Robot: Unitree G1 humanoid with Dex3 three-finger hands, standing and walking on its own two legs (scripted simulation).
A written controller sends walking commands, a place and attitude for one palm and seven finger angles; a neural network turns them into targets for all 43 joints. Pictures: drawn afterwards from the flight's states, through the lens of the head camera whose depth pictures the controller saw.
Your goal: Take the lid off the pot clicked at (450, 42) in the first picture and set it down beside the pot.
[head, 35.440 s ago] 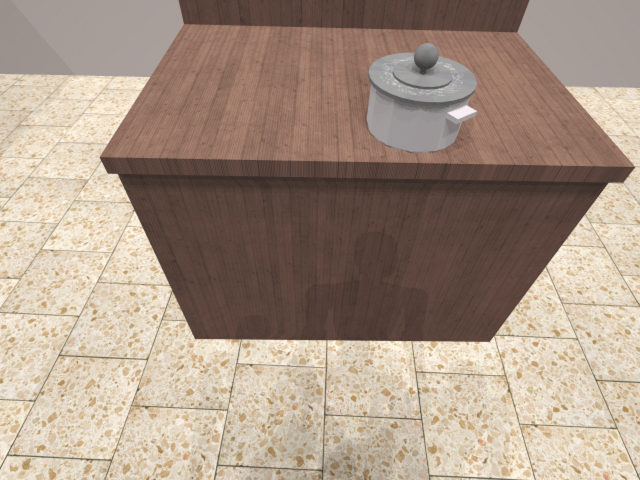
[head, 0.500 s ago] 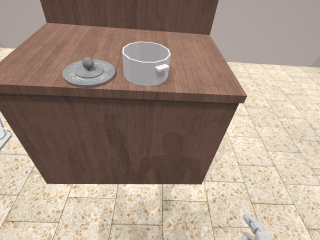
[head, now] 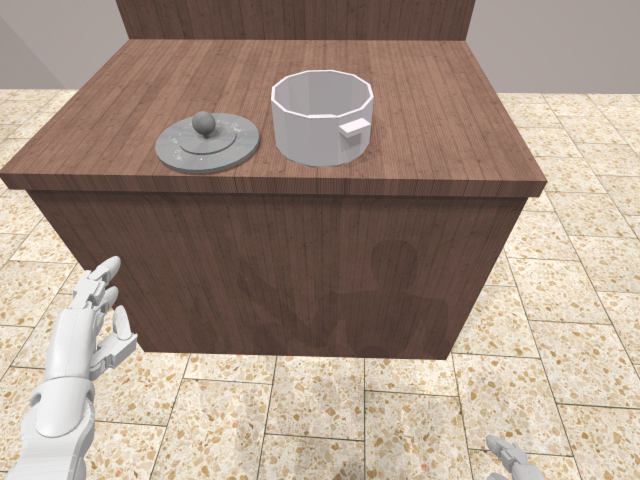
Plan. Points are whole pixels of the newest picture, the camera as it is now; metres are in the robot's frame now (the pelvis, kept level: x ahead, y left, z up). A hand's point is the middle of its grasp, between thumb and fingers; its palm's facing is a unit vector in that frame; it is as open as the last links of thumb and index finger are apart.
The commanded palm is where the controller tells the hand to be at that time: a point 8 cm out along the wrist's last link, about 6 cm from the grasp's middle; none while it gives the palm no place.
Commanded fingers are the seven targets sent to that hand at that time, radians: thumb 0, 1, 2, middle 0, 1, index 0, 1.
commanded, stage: stop stepping back and stand still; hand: left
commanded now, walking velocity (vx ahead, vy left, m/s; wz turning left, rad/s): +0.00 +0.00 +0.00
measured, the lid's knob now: (203, 123) +0.73 +0.24 +0.08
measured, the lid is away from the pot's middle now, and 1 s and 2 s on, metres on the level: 0.23 0.23 0.23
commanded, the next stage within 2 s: let the arm hang, fingers relaxed in 0.68 s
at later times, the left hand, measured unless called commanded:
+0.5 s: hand out of the picture +0.08 +0.15 -0.17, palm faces +0.01 -0.97 -0.25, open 7.3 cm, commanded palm none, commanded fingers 0.00 0.90 0.90 -0.20 -0.30 -0.20 -0.30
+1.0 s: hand out of the picture +0.08 +0.13 -0.17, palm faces +0.04 -0.98 -0.20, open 7.3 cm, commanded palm none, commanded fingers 0.00 0.90 0.90 -0.20 -0.30 -0.20 -0.30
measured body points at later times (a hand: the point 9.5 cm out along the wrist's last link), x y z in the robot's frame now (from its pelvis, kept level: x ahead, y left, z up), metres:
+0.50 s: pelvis +0.04 -0.05 +0.00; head +0.08 -0.04 +0.45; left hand +0.08 +0.21 -0.15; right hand +0.00 -0.26 -0.15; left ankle -0.01 +0.07 -0.73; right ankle +0.03 -0.15 -0.73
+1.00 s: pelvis +0.04 -0.05 +0.00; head +0.06 -0.04 +0.45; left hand +0.08 +0.18 -0.16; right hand +0.03 -0.27 -0.15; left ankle -0.01 +0.07 -0.73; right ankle +0.03 -0.15 -0.73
